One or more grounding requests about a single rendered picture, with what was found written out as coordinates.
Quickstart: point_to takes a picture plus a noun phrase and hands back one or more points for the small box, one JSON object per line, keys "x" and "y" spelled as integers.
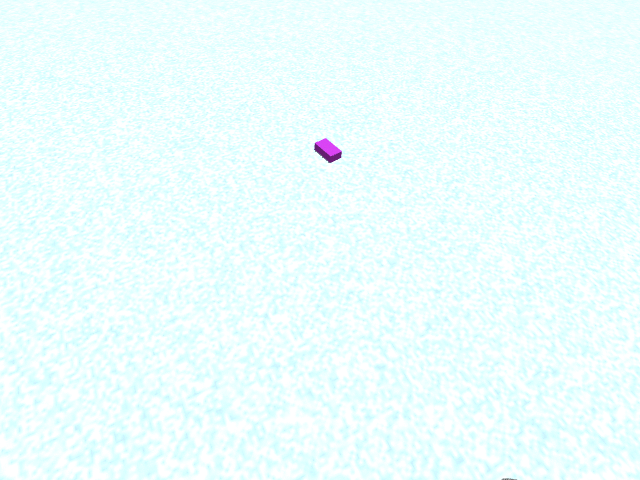
{"x": 328, "y": 150}

